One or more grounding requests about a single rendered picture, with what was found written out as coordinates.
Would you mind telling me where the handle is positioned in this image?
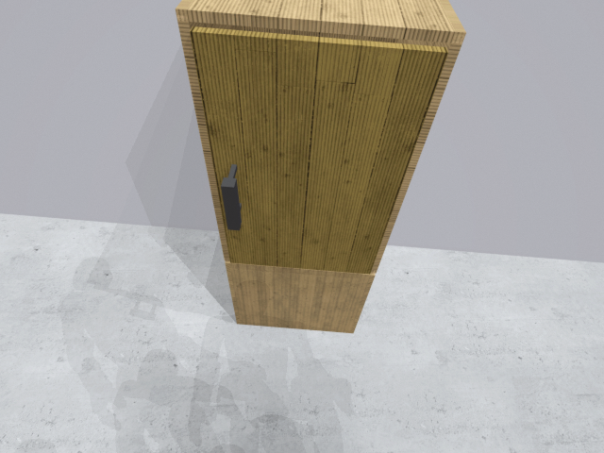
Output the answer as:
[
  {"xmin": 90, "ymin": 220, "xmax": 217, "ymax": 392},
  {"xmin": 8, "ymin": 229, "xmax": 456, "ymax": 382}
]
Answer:
[{"xmin": 221, "ymin": 164, "xmax": 242, "ymax": 230}]

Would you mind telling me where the cupboard door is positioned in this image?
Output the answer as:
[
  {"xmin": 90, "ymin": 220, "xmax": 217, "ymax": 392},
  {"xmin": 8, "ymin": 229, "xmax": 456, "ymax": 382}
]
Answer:
[{"xmin": 190, "ymin": 26, "xmax": 448, "ymax": 274}]

